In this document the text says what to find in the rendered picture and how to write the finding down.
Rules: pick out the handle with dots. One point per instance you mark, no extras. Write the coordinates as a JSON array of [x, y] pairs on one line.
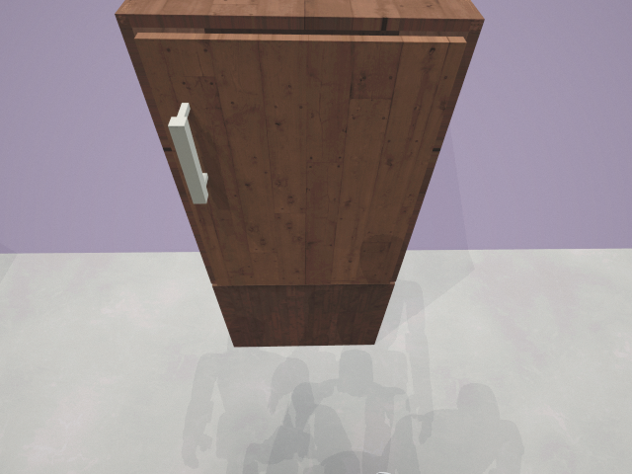
[[185, 147]]

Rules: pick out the cupboard door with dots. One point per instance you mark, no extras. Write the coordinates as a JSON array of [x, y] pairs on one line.
[[315, 146]]

